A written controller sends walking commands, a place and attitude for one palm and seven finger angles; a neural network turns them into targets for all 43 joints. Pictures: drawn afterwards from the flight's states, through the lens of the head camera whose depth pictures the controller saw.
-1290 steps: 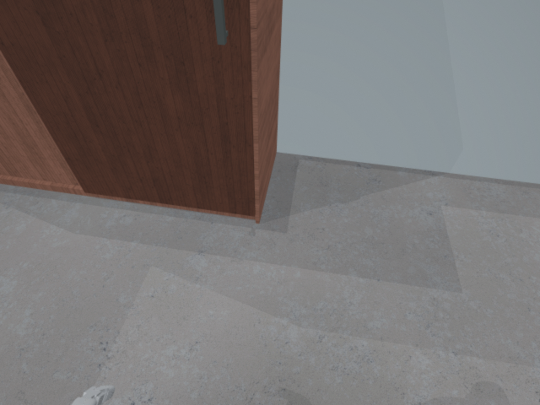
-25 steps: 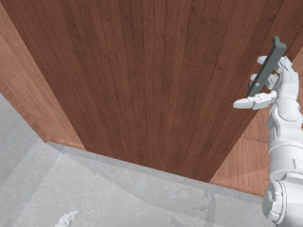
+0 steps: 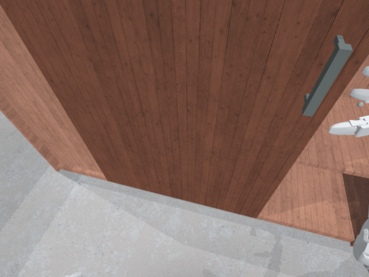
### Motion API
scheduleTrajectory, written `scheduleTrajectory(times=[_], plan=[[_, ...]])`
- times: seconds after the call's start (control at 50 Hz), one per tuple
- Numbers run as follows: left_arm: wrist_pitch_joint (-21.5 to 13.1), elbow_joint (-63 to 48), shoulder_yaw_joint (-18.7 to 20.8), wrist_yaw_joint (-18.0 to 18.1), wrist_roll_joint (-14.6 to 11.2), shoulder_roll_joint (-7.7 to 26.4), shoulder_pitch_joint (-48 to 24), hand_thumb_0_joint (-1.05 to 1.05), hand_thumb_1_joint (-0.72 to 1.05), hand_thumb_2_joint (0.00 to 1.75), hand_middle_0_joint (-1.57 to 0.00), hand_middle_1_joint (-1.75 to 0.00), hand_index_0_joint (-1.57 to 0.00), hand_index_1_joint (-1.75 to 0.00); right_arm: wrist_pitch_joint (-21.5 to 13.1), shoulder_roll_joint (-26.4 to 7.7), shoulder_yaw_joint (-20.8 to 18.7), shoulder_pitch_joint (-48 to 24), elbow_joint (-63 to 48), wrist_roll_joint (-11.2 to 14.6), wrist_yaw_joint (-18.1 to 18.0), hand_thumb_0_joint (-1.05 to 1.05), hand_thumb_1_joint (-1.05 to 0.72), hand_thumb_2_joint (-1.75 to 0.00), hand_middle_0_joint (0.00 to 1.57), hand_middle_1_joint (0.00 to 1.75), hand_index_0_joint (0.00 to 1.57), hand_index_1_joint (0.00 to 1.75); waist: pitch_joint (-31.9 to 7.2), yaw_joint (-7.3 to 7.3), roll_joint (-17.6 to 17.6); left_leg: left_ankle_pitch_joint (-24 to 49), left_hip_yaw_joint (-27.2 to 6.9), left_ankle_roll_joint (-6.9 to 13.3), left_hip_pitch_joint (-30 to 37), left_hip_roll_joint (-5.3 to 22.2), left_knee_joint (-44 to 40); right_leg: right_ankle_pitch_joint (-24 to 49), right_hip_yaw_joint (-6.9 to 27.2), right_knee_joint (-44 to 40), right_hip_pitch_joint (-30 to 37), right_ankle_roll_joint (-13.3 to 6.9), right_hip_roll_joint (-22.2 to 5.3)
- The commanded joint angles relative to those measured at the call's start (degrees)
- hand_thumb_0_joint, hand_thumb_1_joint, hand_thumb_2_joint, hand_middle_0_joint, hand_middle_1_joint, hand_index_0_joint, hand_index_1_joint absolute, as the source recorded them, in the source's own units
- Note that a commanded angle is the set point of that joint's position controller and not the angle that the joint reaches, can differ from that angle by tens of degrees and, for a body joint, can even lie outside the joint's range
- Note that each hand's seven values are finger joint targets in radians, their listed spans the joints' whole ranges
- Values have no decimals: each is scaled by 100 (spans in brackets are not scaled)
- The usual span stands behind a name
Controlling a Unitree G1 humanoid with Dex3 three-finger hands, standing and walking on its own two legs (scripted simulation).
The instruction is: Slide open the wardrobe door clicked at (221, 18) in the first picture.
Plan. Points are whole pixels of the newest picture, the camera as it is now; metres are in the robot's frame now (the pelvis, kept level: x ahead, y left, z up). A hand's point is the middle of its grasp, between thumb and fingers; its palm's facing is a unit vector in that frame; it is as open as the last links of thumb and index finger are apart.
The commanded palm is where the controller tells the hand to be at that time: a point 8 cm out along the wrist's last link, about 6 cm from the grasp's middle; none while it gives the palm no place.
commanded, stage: slip the hand off the handle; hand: right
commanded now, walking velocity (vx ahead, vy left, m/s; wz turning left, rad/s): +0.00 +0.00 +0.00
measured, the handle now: (322, 78) +0.50 -0.23 +0.18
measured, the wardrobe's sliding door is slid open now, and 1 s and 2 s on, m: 0.48 0.48 0.48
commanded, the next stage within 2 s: draw the hand back to the body in 1.08 s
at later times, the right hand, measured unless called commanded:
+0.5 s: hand (358, 131) +0.38 -0.27 +0.16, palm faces +0.28 +0.95 -0.12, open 14.7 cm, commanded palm +0.33 -0.30 +0.17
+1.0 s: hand (368, 153) +0.32 -0.26 +0.17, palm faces +0.31 +0.94 -0.12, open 14.7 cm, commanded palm +0.29 -0.30 +0.17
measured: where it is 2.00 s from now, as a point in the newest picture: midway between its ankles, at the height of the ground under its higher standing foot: outside the picture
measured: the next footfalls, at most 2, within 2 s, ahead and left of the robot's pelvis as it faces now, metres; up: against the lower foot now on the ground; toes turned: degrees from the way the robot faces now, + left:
none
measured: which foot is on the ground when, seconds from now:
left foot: down 0.00-1.00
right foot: down 0.00-1.00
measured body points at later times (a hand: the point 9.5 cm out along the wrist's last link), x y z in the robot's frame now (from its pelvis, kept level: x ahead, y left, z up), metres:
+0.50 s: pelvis +0.01 -0.01 +0.00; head +0.02 -0.01 +0.45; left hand +0.17 +0.22 -0.09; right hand +0.35 -0.32 +0.17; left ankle -0.02 +0.11 -0.73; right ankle +0.05 -0.10 -0.73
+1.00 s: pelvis +0.00 +0.02 +0.01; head -0.02 +0.03 +0.46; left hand +0.17 +0.25 -0.08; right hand +0.30 -0.31 +0.18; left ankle -0.02 +0.11 -0.73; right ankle +0.05 -0.10 -0.73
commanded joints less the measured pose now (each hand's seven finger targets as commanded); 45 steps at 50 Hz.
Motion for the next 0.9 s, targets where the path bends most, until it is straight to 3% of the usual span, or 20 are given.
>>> scheduleTrajectory(times=[0.0,0.04,0.06,0.1,0.14,0.18,0.2,0.22,0.3,0.32,0.4,0.42,0.52,0.56,0.6,0.64,0.7,0.76,0.8,0.88], plan=[[-243,-564,328,79,7,929,184,0,90,90,-20,-30,-20,-30,-465,-1408,-4,-2570,-1352,172,251,0,55,-20,25,115,25,115,-1818,42,-524,908,-379,-2,-433,-83,-600,628,521,-253,1798,-137,131],[-264,-626,342,51,-9,900,133,0,90,90,-20,-30,-20,-30,-475,-1061,149,-2210,-1610,277,289,0,55,-20,25,115,25,115,-1930,-19,-594,951,-316,27,-485,-118,-562,809,582,-261,2056,-112,109],[-273,-663,355,35,-1,912,113,0,90,90,-20,-30,-20,-30,-477,-1070,80,-2086,-1865,327,278,0,55,-20,25,115,25,115,-2055,-91,-718,1004,-293,46,-463,-127,-524,931,606,-264,2168,-96,102],[-272,-730,345,22,-13,920,53,0,90,90,-20,-30,-20,-30,-395,-1150,-99,-1647,-2133,420,211,0,55,-20,25,115,25,115,-1980,-195,-547,1123,-254,47,-347,-140,-499,1062,628,-284,2079,-103,86],[-297,-822,342,-5,-26,871,-68,0,90,90,-20,-30,-20,-30,-272,-849,50,-1482,-2546,440,98,0,55,-20,25,115,25,115,-1909,-211,-563,1099,-192,46,-385,-152,-471,1123,670,-343,2170,-87,66],[-327,-922,338,5,-7,879,-158,0,90,90,-20,-30,-20,-30,-184,-1139,-277,-1066,-3081,419,-82,0,55,-20,25,115,25,115,-2008,-359,-536,1198,-198,58,-165,-157,-455,1302,651,-336,2172,-95,78],[-351,-956,332,-13,-10,837,-261,0,90,90,-20,-30,-20,-30,-155,-1096,-242,-1121,-3481,378,-156,0,55,-20,25,115,25,115,-2075,-339,-740,1232,-202,47,-196,-150,-435,1367,650,-366,2298,-75,51],[-378,-982,313,-26,-10,789,-307,0,90,90,-20,-30,-20,-30,-92,-840,-116,-899,-3618,379,-224,0,55,-20,25,115,25,115,-1980,-355,-667,1226,-165,52,-212,-153,-425,1439,691,-400,2341,-54,29],[-453,-1030,274,-17,-1,748,-537,0,90,90,-20,-30,-20,-30,131,-787,-194,-377,-4294,376,-424,0,55,-20,25,115,25,115,-1835,-416,-599,1288,-145,40,-72,-153,-453,1539,698,-478,2361,-22,-14],[-465,-1048,254,-13,-14,710,-608,0,90,90,-20,-30,-20,-30,239,-504,3,-238,-4302,392,-428,0,55,-20,25,115,25,115,-1705,-384,-520,1244,-137,30,-106,-149,-476,1451,701,-515,2344,-19,-20],[-506,-1103,209,38,-31,652,-844,0,90,90,-20,-30,-20,-30,524,-383,33,162,-4782,410,-482,0,55,-20,25,115,25,115,-1675,-457,-528,1247,-139,38,62,-126,-557,1365,659,-586,2380,-5,-3],[-515,-1111,174,42,-38,617,-906,0,90,90,-20,-30,-20,-30,596,-129,239,168,-4840,436,-473,0,55,-20,25,115,25,115,-1537,-420,-489,1200,-118,42,33,-117,-575,1277,688,-630,2374,9,-2],[-530,-1093,121,99,-67,577,-1106,0,90,90,-20,-30,-20,-30,872,131,422,475,-5047,506,-439,0,55,-20,25,115,25,115,-1297,-393,-248,1180,-127,28,98,-86,-712,1064,641,-682,2338,-8,47],[-516,-1076,101,132,-66,581,-1182,0,90,90,-20,-30,-20,-30,926,-40,282,413,-5109,506,-436,0,55,-20,25,115,25,115,-1205,-402,-236,1060,-139,38,128,-77,-760,893,655,-741,2291,-4,70],[-526,-1119,89,145,-57,544,-1278,0,90,90,-20,-30,-20,-30,891,-130,191,576,-5396,508,-440,0,55,-20,25,115,25,115,-1376,-473,-353,1177,-165,54,298,-68,-772,1040,590,-709,2369,-25,101],[-549,-1145,69,123,-45,507,-1330,0,90,90,-20,-30,-20,-30,869,-41,170,959,-5487,558,-404,0,55,-20,25,115,25,115,-1397,-526,-298,1293,-154,51,398,-67,-771,1138,562,-699,2378,-23,121],[-561,-1137,51,137,-52,496,-1426,0,90,90,-20,-30,-20,-30,796,-157,88,936,-5705,624,-348,0,55,-20,25,115,25,115,-1313,-509,-310,1384,-192,28,455,-59,-818,1132,488,-679,2319,-49,144],[-576,-1096,22,181,-69,481,-1474,0,90,90,-20,-30,-20,-30,824,-68,223,743,-5583,636,-267,0,55,-20,25,115,25,115,-1015,-426,-444,1032,-208,20,263,-58,-897,772,510,-745,2250,-36,170],[-601,-1054,31,218,-74,505,-1477,0,90,90,-20,-30,-20,-30,820,-203,124,753,-5434,662,-253,0,55,-20,25,115,25,115,-975,-433,-450,905,-271,7,247,-33,-968,620,486,-725,2179,-58,186],[-625,-1015,21,258,-81,537,-1472,0,90,90,-20,-30,-20,-30,810,-336,35,708,-5025,729,-176,0,55,-20,25,115,25,115,-864,-429,-198,620,-364,-35,263,17,-1064,328,466,-718,1943,-75,198]])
